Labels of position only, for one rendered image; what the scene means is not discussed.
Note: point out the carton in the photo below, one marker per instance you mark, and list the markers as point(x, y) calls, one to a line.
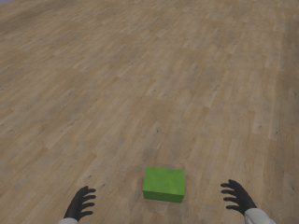
point(162, 184)

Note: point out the robot right hand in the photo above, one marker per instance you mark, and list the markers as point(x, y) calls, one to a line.
point(242, 198)

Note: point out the right robot forearm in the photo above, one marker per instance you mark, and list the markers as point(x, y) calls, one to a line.
point(257, 216)

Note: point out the robot left hand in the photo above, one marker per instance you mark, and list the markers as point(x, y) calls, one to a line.
point(77, 204)

